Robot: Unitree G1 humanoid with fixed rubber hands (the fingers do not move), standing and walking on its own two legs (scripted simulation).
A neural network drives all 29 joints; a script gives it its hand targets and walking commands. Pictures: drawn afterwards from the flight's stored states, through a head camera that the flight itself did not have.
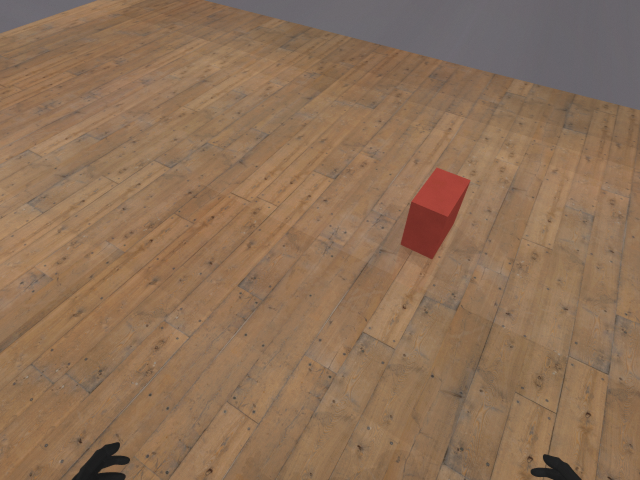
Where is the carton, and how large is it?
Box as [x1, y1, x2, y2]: [400, 168, 470, 258]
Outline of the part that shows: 438,168 434,170 411,201 400,244 430,258 432,258 452,225 470,180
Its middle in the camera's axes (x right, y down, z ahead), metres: +0.48 -0.09 +1.59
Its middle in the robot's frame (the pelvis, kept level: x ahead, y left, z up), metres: +1.19 -0.44 -0.66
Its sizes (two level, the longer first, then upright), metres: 0.245 0.143 0.249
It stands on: the floor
